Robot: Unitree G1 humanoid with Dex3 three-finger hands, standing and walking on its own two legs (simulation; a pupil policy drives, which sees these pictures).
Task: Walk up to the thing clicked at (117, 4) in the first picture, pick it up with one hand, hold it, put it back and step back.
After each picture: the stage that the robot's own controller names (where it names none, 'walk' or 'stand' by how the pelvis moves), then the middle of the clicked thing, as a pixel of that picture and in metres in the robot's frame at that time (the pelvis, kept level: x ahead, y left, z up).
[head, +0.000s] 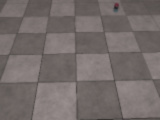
stand; (116, 7) +2.12 -0.52 -0.72
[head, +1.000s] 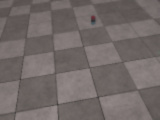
walk; (93, 20) +2.04 -0.03 -0.69
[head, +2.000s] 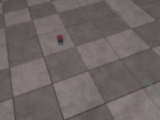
walk; (60, 40) +1.36 +0.32 -0.71
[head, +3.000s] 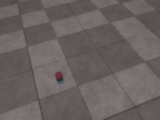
walk; (59, 77) +0.86 +0.28 -0.72
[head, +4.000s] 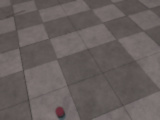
walk; (60, 113) +0.53 +0.23 -0.71
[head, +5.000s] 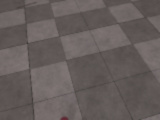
stand; out of the picture +0.40 +0.18 -0.71
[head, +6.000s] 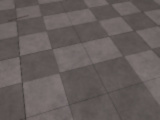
stand; out of the picture +0.37 +0.17 -0.72
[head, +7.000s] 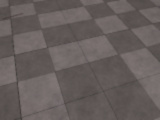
stand; out of the picture +0.37 +0.18 -0.73
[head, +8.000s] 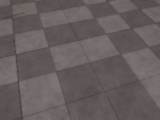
stand; out of the picture +0.35 +0.18 -0.73
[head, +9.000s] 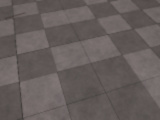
stand; out of the picture +0.35 +0.18 -0.73
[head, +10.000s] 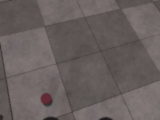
go down; (46, 100) +0.39 +0.18 -0.57
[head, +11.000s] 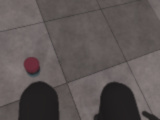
go down; (32, 67) +0.43 +0.21 -0.31
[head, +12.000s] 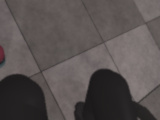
close in; out of the picture +0.42 +0.24 -0.24
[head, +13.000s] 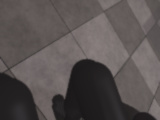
close; out of the picture +0.41 +0.26 -0.22
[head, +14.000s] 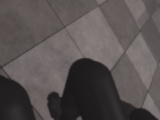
close; out of the picture +0.40 +0.27 -0.22
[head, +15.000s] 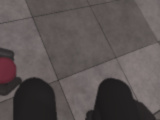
lift; (4, 73) +0.33 +0.25 -0.08
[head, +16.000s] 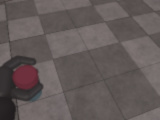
hold; (29, 84) +0.32 +0.17 +0.06
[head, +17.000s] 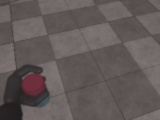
hold; (37, 91) +0.31 +0.16 +0.01
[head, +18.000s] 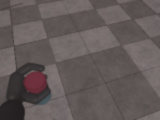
hold; (38, 89) +0.32 +0.15 +0.02
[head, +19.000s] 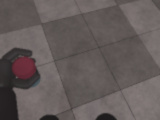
crouch; (27, 73) +0.38 +0.18 -0.05
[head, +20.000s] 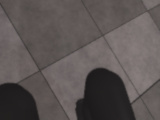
lower; out of the picture +0.46 +0.27 -0.13
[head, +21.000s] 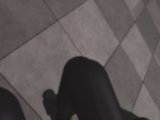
lower; out of the picture +0.43 +0.28 -0.23
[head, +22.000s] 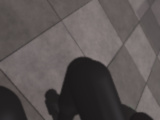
lower; out of the picture +0.43 +0.28 -0.23
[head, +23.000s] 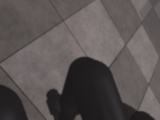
lower; out of the picture +0.43 +0.29 -0.22
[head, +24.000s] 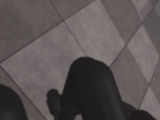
lower; out of the picture +0.42 +0.28 -0.23
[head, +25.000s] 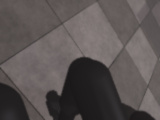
open; out of the picture +0.42 +0.25 -0.23
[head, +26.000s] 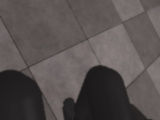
stand; out of the picture +0.42 +0.23 -0.25
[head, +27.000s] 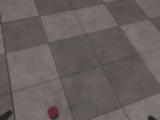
stand; (53, 113) +0.38 +0.15 -0.60
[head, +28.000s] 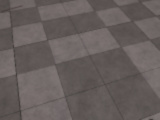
stand; out of the picture +0.38 +0.15 -0.66
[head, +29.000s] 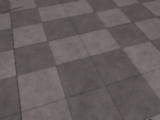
stand; out of the picture +0.37 +0.15 -0.67
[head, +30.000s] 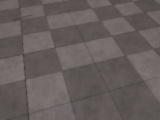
stand; out of the picture +0.40 +0.14 -0.72
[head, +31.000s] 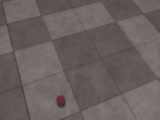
walk; (61, 102) +0.46 +0.13 -0.70
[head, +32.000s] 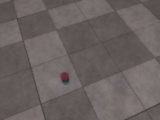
walk; (65, 78) +0.69 +0.18 -0.70
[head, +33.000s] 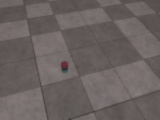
stand; (64, 67) +0.98 +0.14 -0.71
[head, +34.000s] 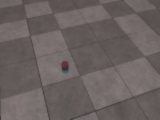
stand; (65, 67) +0.96 +0.16 -0.72
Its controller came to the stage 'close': yes
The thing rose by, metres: 0.72
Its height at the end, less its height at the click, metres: +0.00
